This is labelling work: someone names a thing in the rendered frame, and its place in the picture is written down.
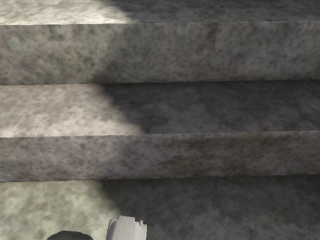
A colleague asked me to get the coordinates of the left robot thigh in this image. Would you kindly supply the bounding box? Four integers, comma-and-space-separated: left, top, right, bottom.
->
106, 215, 147, 240

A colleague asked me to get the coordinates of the left robot shin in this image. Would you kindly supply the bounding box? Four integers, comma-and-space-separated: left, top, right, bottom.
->
106, 219, 117, 239

